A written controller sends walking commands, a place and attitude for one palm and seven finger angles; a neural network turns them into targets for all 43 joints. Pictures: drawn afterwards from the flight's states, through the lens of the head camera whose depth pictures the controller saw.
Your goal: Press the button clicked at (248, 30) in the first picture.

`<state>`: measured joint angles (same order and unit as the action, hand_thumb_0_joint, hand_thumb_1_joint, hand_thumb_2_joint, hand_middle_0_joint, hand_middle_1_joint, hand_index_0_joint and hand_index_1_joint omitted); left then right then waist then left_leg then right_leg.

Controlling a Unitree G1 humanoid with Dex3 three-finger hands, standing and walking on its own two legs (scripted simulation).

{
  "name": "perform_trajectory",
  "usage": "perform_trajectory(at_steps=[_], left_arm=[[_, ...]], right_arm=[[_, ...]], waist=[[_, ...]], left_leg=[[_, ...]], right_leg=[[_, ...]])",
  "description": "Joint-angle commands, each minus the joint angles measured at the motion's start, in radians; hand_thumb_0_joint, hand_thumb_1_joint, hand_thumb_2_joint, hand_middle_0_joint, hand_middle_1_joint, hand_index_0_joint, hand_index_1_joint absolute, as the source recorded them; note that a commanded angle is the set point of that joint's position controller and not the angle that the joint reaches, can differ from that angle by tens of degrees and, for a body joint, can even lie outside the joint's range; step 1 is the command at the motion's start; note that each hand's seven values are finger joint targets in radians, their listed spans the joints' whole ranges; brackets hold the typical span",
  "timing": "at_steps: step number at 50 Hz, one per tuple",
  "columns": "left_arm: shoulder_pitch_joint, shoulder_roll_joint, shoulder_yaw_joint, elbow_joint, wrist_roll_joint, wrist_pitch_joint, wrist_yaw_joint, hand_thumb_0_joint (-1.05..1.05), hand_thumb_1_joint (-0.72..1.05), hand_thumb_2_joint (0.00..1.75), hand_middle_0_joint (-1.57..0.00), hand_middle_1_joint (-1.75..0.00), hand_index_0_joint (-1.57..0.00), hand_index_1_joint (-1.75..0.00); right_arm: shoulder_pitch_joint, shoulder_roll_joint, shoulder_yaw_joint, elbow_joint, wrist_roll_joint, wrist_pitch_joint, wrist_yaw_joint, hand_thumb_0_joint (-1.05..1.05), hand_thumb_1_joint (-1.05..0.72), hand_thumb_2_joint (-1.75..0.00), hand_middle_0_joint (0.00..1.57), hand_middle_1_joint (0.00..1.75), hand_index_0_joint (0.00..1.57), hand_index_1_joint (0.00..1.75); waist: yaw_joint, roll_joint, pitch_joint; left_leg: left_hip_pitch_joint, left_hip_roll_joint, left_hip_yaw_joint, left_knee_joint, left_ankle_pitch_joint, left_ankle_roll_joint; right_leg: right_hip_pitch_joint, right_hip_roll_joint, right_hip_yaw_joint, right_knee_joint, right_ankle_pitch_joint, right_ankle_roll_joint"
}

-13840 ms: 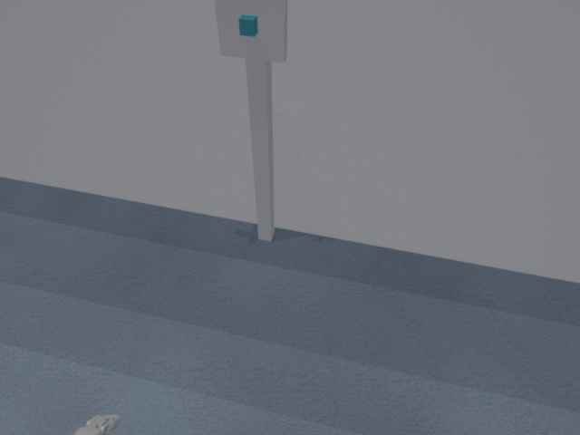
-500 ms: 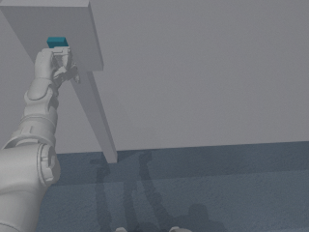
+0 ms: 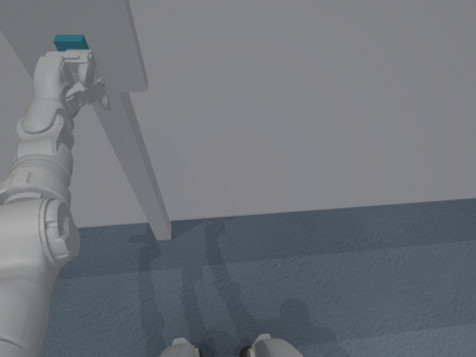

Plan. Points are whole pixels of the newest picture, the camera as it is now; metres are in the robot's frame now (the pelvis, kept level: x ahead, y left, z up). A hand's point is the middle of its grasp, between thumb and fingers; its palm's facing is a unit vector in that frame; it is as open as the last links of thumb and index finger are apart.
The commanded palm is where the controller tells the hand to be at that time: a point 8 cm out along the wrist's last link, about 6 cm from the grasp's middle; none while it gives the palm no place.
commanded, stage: pull the fist back off the button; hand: left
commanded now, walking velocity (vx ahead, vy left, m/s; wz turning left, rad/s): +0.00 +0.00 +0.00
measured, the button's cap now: (75, 46) +0.57 +0.20 +0.18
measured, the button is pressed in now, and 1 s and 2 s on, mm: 11 0 0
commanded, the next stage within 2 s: draw the hand back to the body in 1.00 s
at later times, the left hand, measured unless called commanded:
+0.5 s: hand (100, 95) +0.50 +0.17 +0.14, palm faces +0.01 -1.00 +0.00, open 3.3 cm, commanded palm +0.46 +0.22 +0.14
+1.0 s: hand (90, 139) +0.42 +0.17 +0.14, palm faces +0.00 -1.00 -0.01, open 3.1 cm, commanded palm +0.40 +0.22 +0.14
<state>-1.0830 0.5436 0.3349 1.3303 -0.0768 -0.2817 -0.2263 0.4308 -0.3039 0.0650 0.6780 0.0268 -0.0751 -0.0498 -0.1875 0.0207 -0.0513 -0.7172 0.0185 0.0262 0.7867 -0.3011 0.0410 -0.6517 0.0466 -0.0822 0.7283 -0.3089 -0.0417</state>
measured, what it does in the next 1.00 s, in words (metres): stands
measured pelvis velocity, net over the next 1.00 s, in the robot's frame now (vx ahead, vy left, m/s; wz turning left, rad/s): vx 0.05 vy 0.00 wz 0.02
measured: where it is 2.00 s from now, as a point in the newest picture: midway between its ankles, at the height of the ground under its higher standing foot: outside the picture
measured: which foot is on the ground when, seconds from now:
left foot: down 0.00-1.00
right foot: down 0.00-1.00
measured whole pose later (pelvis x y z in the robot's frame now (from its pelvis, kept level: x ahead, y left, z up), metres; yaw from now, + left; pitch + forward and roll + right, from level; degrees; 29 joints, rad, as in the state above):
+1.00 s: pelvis +0.05 +0.00 +0.02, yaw +1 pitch +4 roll -1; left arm -0.37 0.26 0.18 0.46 -0.22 -0.09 -0.18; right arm 0.24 -0.27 0.04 0.58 0.06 -0.05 -0.05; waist 0.00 0.04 -0.06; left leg -0.39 -0.01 0.04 0.65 -0.33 0.04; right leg -0.34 0.02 -0.06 0.63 -0.36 -0.04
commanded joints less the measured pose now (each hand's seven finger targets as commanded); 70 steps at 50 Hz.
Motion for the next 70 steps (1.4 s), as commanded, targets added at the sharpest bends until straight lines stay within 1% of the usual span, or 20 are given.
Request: perform_trajectory(at_steps=[1,6,9,13,14,22,26,30,33,37,40,43,46,48,53,55,57,59,63,70], left_arm=[[-0.587,0.287,0.053,-0.224,-0.029,-0.029,0.053,0.0,0.9,0.9,-1.3,-1.5,-1.3,-1.5],[-0.552,0.238,0.04,-0.261,-0.025,-0.044,0.063,0.0,0.9,0.9,-1.3,-1.5,-1.3,-1.5],[-0.508,0.261,0.067,-0.27,-0.027,-0.046,0.065,0.0,0.9,0.9,-1.3,-1.5,-1.3,-1.5],[-0.436,0.172,0.021,-0.3,-0.033,-0.047,0.056,0.0,0.9,0.9,-1.3,-1.5,-1.3,-1.5],[-0.407,0.22,0.066,-0.288,-0.036,-0.044,0.06,0.0,0.9,0.9,-1.3,-1.5,-1.3,-1.5],[-0.232,0.086,0.016,-0.468,-0.074,-0.047,0.049,0.0,0.9,0.9,-1.3,-1.5,-1.3,-1.5],[-0.105,0.088,0.034,-0.55,-0.093,-0.028,0.047,0.0,0.9,0.9,-1.3,-1.5,-1.3,-1.5],[0.034,0.078,0.041,-0.698,-0.105,-0.008,0.038,0.0,0.9,0.9,-1.3,-1.5,-1.3,-1.5],[0.118,0.05,0.024,-0.815,-0.124,0.009,0.029,0.0,0.9,0.9,-1.3,-1.5,-1.3,-1.5],[0.198,-0.072,-0.074,-0.952,-0.148,0.05,0.015,0.0,0.9,0.9,-1.3,-1.5,-1.3,-1.5],[0.244,-0.048,-0.047,-0.991,-0.161,0.09,0.016,0.0,0.9,0.9,-1.3,-1.5,-1.3,-1.5],[0.311,-0.081,-0.068,-1.088,-0.168,0.112,0.023,0.0,0.9,0.9,-1.3,-1.5,-1.3,-1.5],[0.304,-0.134,-0.127,-1.125,-0.159,0.13,0.034,0.0,0.9,0.9,-1.3,-1.5,-1.3,-1.5],[0.256,-0.118,-0.121,-1.109,-0.154,0.139,0.05,0.0,0.9,0.9,-1.3,-1.5,-1.3,-1.5],[0.198,-0.111,-0.122,-1.064,-0.139,0.152,0.072,0.0,0.9,0.9,-1.3,-1.5,-1.3,-1.5],[0.206,-0.094,-0.105,-1.041,-0.134,0.15,0.077,0.0,0.9,0.9,-1.3,-1.5,-1.3,-1.5],[0.287,-0.072,-0.07,-1.063,-0.137,0.143,0.074,0.0,0.9,0.9,-1.3,-1.5,-1.3,-1.5],[0.389,-0.056,-0.048,-1.086,-0.146,0.14,0.063,0.0,0.9,0.9,-1.3,-1.5,-1.3,-1.5],[0.533,-0.032,0.0,-1.128,-0.18,0.161,0.034,0.0,0.9,0.9,-1.3,-1.5,-1.3,-1.5],[0.591,-0.051,-0.024,-1.335,-0.206,0.227,-0.004,0.0,0.9,0.9,-1.3,-1.5,-1.3,-1.5]], right_arm=[[0.13,-0.176,-0.068,-0.064,-0.005,-0.027,-0.004,0.0,-0.9,-0.9,0.2,0.3,0.2,0.3],[0.129,-0.17,-0.075,-0.079,-0.013,-0.027,0.008,0.0,-0.9,-0.9,0.2,0.3,0.2,0.3],[0.122,-0.174,-0.077,-0.089,-0.014,-0.02,0.01,0.0,-0.9,-0.9,0.2,0.3,0.2,0.3],[0.102,-0.161,-0.08,-0.105,-0.009,-0.019,0.014,0.0,-0.9,-0.9,0.2,0.3,0.2,0.3],[0.107,-0.166,-0.081,-0.103,-0.01,-0.016,0.012,0.0,-0.9,-0.9,0.2,0.3,0.2,0.3],[0.055,-0.14,-0.089,-0.144,0.002,-0.013,0.017,0.0,-0.9,-0.9,0.2,0.3,0.2,0.3],[0.027,-0.135,-0.091,-0.168,0.01,-0.004,0.016,0.0,-0.9,-0.9,0.2,0.3,0.2,0.3],[-0.013,-0.122,-0.092,-0.195,0.019,0.002,0.017,0.0,-0.9,-0.9,0.2,0.3,0.2,0.3],[-0.044,-0.116,-0.094,-0.207,0.023,0.005,0.015,0.0,-0.9,-0.9,0.2,0.3,0.2,0.3],[-0.095,-0.101,-0.091,-0.216,0.031,-0.003,0.015,0.0,-0.9,-0.9,0.2,0.3,0.2,0.3],[-0.112,-0.105,-0.094,-0.21,0.032,-0.003,0.007,0.0,-0.9,-0.9,0.2,0.3,0.2,0.3],[-0.149,-0.096,-0.088,-0.225,0.031,-0.009,0.006,0.0,-0.9,-0.9,0.2,0.3,0.2,0.3],[-0.177,-0.09,-0.081,-0.219,0.033,-0.012,0.004,0.0,-0.9,-0.9,0.2,0.3,0.2,0.3],[-0.182,-0.094,-0.081,-0.205,0.031,-0.01,-0.004,0.0,-0.9,-0.9,0.2,0.3,0.2,0.3],[-0.209,-0.09,-0.068,-0.197,0.027,-0.004,-0.015,0.0,-0.9,-0.9,0.2,0.3,0.2,0.3],[-0.216,-0.084,-0.064,-0.198,0.026,-0.002,-0.016,0.0,-0.9,-0.9,0.2,0.3,0.2,0.3],[-0.225,-0.08,-0.062,-0.215,0.022,-0.006,-0.011,0.0,-0.9,-0.9,0.2,0.3,0.2,0.3],[-0.24,-0.078,-0.06,-0.235,0.024,-0.005,-0.007,0.0,-0.9,-0.9,0.2,0.3,0.2,0.3],[-0.266,-0.079,-0.06,-0.258,0.03,-0.007,-0.004,0.0,-0.9,-0.9,0.2,0.3,0.2,0.3],[-0.313,-0.076,-0.059,-0.272,0.045,-0.029,-0.02,0.0,-0.9,-0.9,0.2,0.3,0.2,0.3]], waist=[[-0.039,0.072,-0.334],[-0.024,0.072,-0.375],[-0.012,0.046,-0.373],[0.006,0.078,-0.346],[0.024,0.043,-0.337],[0.074,0.074,-0.374],[0.099,-0.01,-0.359],[0.139,0.034,-0.374],[0.141,0.019,-0.364],[0.135,0.073,-0.333],[0.138,0.002,-0.317],[0.157,0.026,-0.326],[0.142,0.03,-0.285],[0.123,-0.036,-0.25],[0.131,-0.003,-0.257],[0.144,0.02,-0.279],[0.179,0.041,-0.327],[0.203,0.013,-0.355],[0.227,-0.079,-0.287],[0.207,0.012,-0.184]], left_leg=[[0.227,0.002,-0.086,-0.114,-0.093,0.008],[0.279,0.0,-0.093,-0.117,-0.063,0.004],[0.268,0.001,-0.087,-0.116,-0.062,0.007],[0.307,0.001,-0.083,-0.128,-0.055,0.004],[0.29,0.004,-0.088,-0.132,-0.057,0.003],[0.407,0.002,-0.069,-0.142,0.078,-0.001],[0.379,-0.003,-0.046,-0.147,0.138,0.008],[0.431,-0.008,-0.034,-0.15,0.244,0.006],[0.458,-0.008,-0.03,-0.148,0.304,0.01],[0.534,-0.004,-0.037,-0.158,0.363,0.005],[0.533,-0.006,-0.044,-0.165,0.366,0.005],[0.552,-0.012,-0.044,-0.17,0.4,0.003],[0.567,-0.009,-0.057,-0.179,0.383,-0.004],[0.545,-0.012,-0.061,-0.18,0.321,0.002],[0.534,-0.026,-0.06,-0.19,0.247,0.001],[0.531,-0.03,-0.061,-0.193,0.247,-0.002],[0.546,-0.032,-0.06,-0.199,0.279,-0.005],[0.529,-0.031,-0.049,-0.204,0.303,-0.002],[0.471,-0.03,-0.032,-0.229,0.276,0.005],[0.509,-0.029,-0.024,-0.267,0.194,0.008]], right_leg=[[0.047,-0.012,0.102,-0.143,-0.062,0.037],[0.045,-0.007,0.088,-0.13,-0.042,0.031],[0.065,-0.007,0.093,-0.133,-0.04,0.031],[0.051,-0.004,0.083,-0.131,-0.031,0.024],[0.069,-0.003,0.082,-0.131,-0.033,0.023],[0.128,0.003,0.07,-0.127,0.087,0.015],[0.219,0.001,0.078,-0.131,0.185,0.018],[0.282,-0.002,0.079,-0.125,0.302,0.011],[0.314,-0.004,0.081,-0.132,0.367,0.014],[0.286,-0.008,0.068,-0.143,0.395,0.017],[0.314,-0.011,0.064,-0.151,0.417,0.019],[0.343,-0.018,0.064,-0.149,0.443,0.017],[0.306,-0.019,0.052,-0.155,0.404,0.017],[0.295,-0.017,0.053,-0.169,0.368,0.019],[0.303,-0.027,0.064,-0.183,0.31,0.015],[0.322,-0.032,0.067,-0.181,0.313,0.013],[0.371,-0.033,0.068,-0.175,0.345,0.007],[0.431,-0.035,0.073,-0.172,0.391,0.009],[0.485,-0.039,0.083,-0.191,0.434,0.024],[0.424,-0.039,0.093,-0.249,0.316,0.03]])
